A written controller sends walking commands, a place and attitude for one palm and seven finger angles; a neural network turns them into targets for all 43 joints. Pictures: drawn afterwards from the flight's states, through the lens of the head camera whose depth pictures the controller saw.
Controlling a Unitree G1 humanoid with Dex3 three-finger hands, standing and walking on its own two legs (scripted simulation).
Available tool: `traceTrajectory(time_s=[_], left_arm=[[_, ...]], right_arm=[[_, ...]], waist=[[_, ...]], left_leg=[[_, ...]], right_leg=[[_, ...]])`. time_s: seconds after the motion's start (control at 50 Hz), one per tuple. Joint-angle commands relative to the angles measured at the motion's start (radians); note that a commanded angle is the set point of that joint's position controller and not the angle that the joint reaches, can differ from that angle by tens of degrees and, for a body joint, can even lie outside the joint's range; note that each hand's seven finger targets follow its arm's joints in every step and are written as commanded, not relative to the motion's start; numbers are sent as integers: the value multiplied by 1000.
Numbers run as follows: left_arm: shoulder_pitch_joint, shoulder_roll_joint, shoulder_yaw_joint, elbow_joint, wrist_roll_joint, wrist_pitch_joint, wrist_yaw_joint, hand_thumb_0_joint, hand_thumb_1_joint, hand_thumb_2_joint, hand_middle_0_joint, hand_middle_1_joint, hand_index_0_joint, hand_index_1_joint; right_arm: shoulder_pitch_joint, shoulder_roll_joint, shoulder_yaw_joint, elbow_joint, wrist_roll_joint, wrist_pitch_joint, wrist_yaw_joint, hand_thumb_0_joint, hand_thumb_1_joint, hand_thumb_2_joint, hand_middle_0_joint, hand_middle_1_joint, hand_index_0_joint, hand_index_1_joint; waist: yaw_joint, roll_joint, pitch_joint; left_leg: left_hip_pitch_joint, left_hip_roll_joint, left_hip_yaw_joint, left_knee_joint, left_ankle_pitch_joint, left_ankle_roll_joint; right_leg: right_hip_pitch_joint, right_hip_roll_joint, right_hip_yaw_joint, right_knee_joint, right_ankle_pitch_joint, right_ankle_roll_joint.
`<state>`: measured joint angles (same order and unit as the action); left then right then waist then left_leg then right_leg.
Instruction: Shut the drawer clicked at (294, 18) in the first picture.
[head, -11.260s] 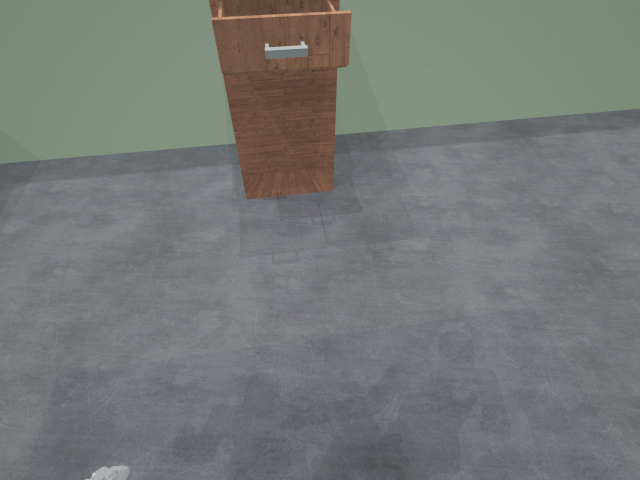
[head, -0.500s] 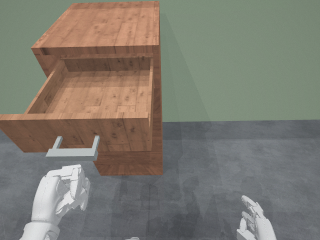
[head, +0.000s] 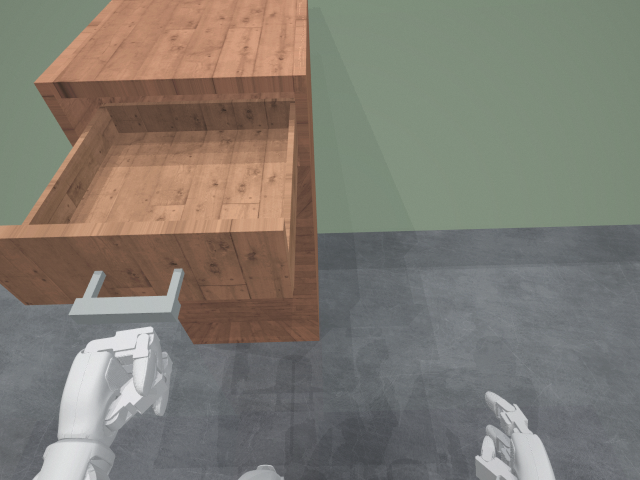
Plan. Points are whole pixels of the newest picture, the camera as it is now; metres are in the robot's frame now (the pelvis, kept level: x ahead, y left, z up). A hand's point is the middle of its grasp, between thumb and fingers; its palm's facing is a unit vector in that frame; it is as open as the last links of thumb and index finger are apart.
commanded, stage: bring the fist close to the handle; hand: left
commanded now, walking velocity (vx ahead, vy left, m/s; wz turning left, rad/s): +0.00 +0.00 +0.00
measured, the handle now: (132, 294) +0.31 +0.25 +0.09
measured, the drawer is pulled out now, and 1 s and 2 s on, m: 0.29 0.24 0.11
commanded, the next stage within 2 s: push the drawer shut in 0.08 s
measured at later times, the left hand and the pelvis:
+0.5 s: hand (160, 357) +0.24 +0.19 +0.08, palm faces +0.06 -1.00 -0.05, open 3.2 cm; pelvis +0.00 +0.00 +0.00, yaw +0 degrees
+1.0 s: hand (170, 311) +0.29 +0.19 +0.08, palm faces +0.06 -1.00 -0.04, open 3.2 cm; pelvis -0.03 +0.01 +0.01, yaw +0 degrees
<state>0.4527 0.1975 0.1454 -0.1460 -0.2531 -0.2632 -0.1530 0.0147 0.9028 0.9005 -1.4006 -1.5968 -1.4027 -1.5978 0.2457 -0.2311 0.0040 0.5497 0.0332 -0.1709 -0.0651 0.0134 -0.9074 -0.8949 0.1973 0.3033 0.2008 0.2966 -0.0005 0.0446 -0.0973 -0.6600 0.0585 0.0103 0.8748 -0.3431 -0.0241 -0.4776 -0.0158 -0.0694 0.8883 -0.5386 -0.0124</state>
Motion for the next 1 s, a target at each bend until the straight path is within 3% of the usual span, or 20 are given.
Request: traceTrajectory(time_s=[0.0,0.06,0.14,0.22,0.26,0.32,0.38,0.42,0.48,0.52,0.58,0.62,0.66,0.7,0.72,0.76,0.82,0.9,0.94,0.98], left_arm=[[-95,136,91,-221,-28,-76,-7,0,900,900,-1400,-1600,-1400,-1600],[-66,115,70,-230,-34,-78,-16,0,900,900,-1400,-1600,-1400,-1600],[-81,130,85,-169,-34,-57,-22,0,900,900,-1400,-1600,-1400,-1600],[-202,170,111,-151,-31,-58,-15,0,900,900,-1400,-1600,-1400,-1600],[-252,160,102,-153,-33,-65,-15,0,900,900,-1400,-1600,-1400,-1600],[-250,175,124,-105,-38,-63,-20,0,900,900,-1400,-1600,-1400,-1600],[-252,160,112,-99,-44,-54,-34,0,900,900,-1400,-1600,-1400,-1600],[-273,179,130,-67,-47,-47,-32,0,900,900,-1400,-1600,-1400,-1600],[-358,162,113,-67,-47,-58,-31,0,900,900,-1400,-1600,-1400,-1600],[-399,186,131,-23,-45,-59,-26,0,900,900,-1400,-1600,-1400,-1600],[-504,166,102,-8,-38,-70,-25,0,900,900,-1400,-1600,-1400,-1600],[-571,184,104,34,-34,-67,-23,0,900,900,-1400,-1600,-1400,-1600],[-631,181,98,48,-32,-68,-25,0,900,900,-1400,-1600,-1400,-1600],[-695,167,68,71,-25,-64,-24,0,900,900,-1400,-1600,-1400,-1600],[-724,179,73,91,-24,-62,-18,0,900,900,-1400,-1600,-1400,-1600],[-748,191,86,114,-21,-59,-15,0,900,900,-1400,-1600,-1400,-1600],[-777,210,102,169,-14,-55,-7,0,900,900,-1400,-1600,-1400,-1600],[-844,202,90,213,-6,-55,2,0,900,900,-1400,-1600,-1400,-1600],[-882,206,91,250,1,-57,9,0,900,900,-1400,-1600,-1400,-1600],[-883,214,104,261,4,-63,15,0,900,900,-1400,-1600,-1400,-1600]], right_arm=[[-69,-114,-39,-155,6,-54,-8,0,-900,-900,200,300,200,300],[-71,-111,-40,-161,8,-55,-9,0,-900,-900,200,300,200,300],[-74,-116,-40,-155,8,-44,-12,0,-900,-900,200,300,200,300],[-78,-125,-34,-145,6,-39,-19,0,-900,-900,200,300,200,300],[-75,-123,-32,-142,8,-42,-20,0,-900,-900,200,300,200,300],[-72,-127,-33,-132,6,-43,-19,0,-900,-900,200,300,200,300],[-75,-124,-34,-136,9,-40,-13,0,-900,-900,200,300,200,300],[-72,-130,-32,-128,8,-35,-16,0,-900,-900,200,300,200,300],[-75,-130,-31,-120,9,-34,-16,0,-900,-900,200,300,200,300],[-77,-135,-32,-111,8,-32,-20,0,-900,-900,200,300,200,300],[-83,-134,-30,-98,12,-36,-23,0,-900,-900,200,300,200,300],[-79,-140,-30,-86,12,-35,-29,0,-900,-900,200,300,200,300],[-84,-140,-30,-78,12,-35,-33,0,-900,-900,200,300,200,300],[-87,-138,-25,-71,16,-37,-35,0,-900,-900,200,300,200,300],[-81,-142,-24,-65,14,-36,-36,0,-900,-900,200,300,200,300],[-86,-143,-26,-63,13,-34,-36,0,-900,-900,200,300,200,300],[-80,-145,-24,-58,12,-28,-35,0,-900,-900,200,300,200,300],[-77,-143,-22,-58,12,-20,-29,0,-900,-900,200,300,200,300],[-71,-145,-22,-55,12,-14,-27,0,-900,-900,200,300,200,300],[-61,-146,-25,-57,10,-11,-22,0,-900,-900,200,300,200,300]], waist=[[-10,-15,-142],[-6,-19,-158],[-11,-63,-112],[-21,-54,-96],[-21,-15,-127],[-11,-41,-155],[-6,-8,-172],[-14,-55,-140],[-25,-29,-136],[-31,-53,-103],[-39,-10,-123],[-51,-60,-115],[-47,-30,-151],[-55,-3,-143],[-62,-36,-140],[-48,-9,-162],[-41,-19,-167],[-40,4,-175],[-46,-13,-155],[-35,-11,-185]], left_leg=[[245,-45,-11,-84,158,50],[261,-45,-12,-83,181,54],[226,-47,-13,-83,145,55],[219,-47,-15,-84,117,57],[242,-49,-12,-86,123,55],[250,-46,-14,-87,156,57],[272,-48,-6,-97,188,53],[249,-47,-10,-96,174,55],[262,-50,-11,-102,161,53],[242,-47,-14,-103,121,55],[268,-49,-20,-113,92,52],[253,-46,-24,-114,59,57],[275,-49,-21,-118,57,55],[288,-46,-27,-130,30,53],[276,-45,-33,-130,19,56],[294,-45,-28,-136,29,53],[295,-43,-32,-146,31,53],[307,-44,-28,-154,31,48],[295,-42,-30,-157,18,49],[310,-42,-31,-161,40,47]], right_leg=[[-94,27,16,-168,345,18],[-84,27,15,-167,378,18],[-96,25,24,-184,348,23],[-112,27,33,-194,297,22],[-109,24,37,-194,300,19],[-78,26,37,-192,346,20],[-62,23,31,-187,402,20],[-64,25,32,-197,390,23],[-89,26,29,-195,369,22],[-107,29,34,-210,311,23],[-127,28,34,-213,256,17],[-134,30,39,-225,212,20],[-129,26,46,-227,206,19],[-148,29,37,-228,178,15],[-142,30,38,-231,168,17],[-133,28,42,-233,176,14],[-121,32,37,-235,179,12],[-120,32,38,-236,183,10],[-126,33,36,-238,174,11],[-109,34,33,-233,197,8]])
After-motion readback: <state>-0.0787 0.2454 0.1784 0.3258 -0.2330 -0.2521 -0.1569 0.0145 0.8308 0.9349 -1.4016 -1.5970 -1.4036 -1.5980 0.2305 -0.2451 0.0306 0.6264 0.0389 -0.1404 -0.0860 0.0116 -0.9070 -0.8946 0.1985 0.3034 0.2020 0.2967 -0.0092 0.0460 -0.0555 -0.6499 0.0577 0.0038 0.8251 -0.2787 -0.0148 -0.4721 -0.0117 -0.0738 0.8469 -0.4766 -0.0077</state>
